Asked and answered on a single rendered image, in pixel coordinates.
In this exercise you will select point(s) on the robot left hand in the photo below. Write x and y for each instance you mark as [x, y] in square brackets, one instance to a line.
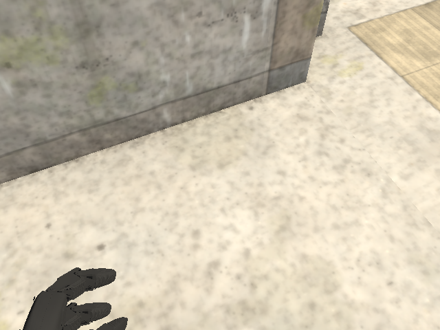
[50, 311]

